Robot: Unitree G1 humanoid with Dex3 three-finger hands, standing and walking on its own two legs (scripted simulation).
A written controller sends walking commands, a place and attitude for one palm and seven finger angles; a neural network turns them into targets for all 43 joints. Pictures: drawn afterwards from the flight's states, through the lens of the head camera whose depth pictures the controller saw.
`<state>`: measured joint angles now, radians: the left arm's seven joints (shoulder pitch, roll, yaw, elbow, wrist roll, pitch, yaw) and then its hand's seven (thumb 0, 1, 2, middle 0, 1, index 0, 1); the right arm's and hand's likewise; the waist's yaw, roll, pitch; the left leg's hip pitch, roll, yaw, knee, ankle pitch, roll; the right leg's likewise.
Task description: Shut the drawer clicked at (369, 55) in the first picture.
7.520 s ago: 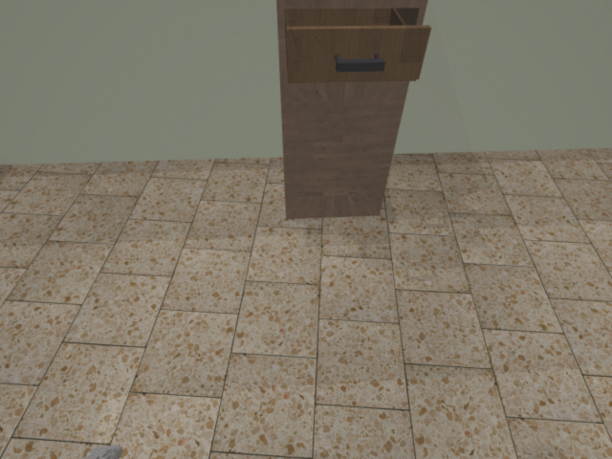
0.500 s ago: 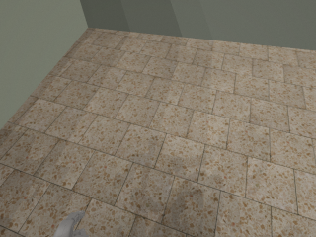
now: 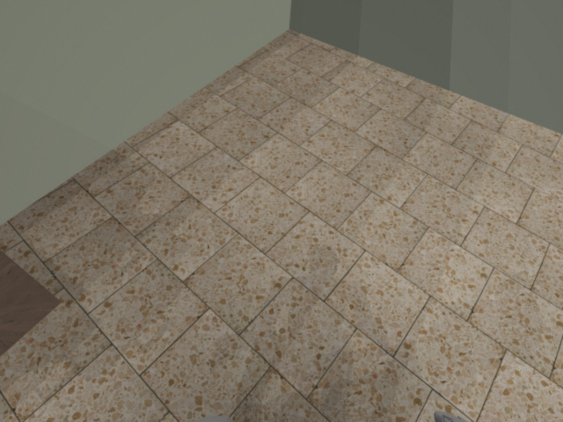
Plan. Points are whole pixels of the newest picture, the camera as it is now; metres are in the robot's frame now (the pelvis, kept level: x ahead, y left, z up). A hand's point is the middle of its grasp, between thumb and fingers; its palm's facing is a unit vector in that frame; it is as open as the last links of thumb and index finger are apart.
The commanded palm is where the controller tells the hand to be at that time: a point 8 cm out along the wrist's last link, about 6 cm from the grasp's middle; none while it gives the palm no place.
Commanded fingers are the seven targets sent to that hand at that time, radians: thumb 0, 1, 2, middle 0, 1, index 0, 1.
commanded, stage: turn to face it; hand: left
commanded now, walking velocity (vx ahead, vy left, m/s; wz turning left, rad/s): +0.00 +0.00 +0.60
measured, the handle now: out of the picture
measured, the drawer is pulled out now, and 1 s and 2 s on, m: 0.14 0.14 0.14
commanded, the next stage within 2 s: take the last steps up to it in 1.52 s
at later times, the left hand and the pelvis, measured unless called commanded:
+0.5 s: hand out of the picture +0.07 +0.20 -0.13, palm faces +0.27 -0.92 -0.30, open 7.4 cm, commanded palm none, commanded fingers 0.00 0.90 0.90 -0.20 -0.30 -0.20 -0.30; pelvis +0.00 -0.04 +0.01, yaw +17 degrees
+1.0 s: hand out of the picture -0.13 +0.18 -0.17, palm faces +0.61 -0.74 -0.28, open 7.4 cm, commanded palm none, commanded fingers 0.00 0.90 0.90 -0.20 -0.30 -0.20 -0.30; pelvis -0.01 -0.01 +0.00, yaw +36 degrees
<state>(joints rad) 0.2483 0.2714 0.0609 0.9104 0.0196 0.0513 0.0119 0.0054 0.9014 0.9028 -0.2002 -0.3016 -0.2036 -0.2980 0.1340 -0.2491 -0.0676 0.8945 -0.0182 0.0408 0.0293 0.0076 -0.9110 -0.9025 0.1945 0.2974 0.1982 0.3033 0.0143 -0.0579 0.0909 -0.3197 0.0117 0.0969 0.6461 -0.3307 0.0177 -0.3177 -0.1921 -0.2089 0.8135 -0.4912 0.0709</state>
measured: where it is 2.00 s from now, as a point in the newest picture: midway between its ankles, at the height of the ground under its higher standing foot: outside the picture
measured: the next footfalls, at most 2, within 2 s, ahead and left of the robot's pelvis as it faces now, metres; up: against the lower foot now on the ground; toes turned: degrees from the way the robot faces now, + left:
right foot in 0.46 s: +0.07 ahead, -0.13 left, +0.00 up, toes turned +15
left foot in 0.94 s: -0.04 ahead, +0.10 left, +0.00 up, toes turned +40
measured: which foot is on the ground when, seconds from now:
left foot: down 0.00-0.46, up 0.48-0.92, down 0.94-1.00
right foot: up 0.00-0.44, down 0.46-0.94, up 0.96-1.00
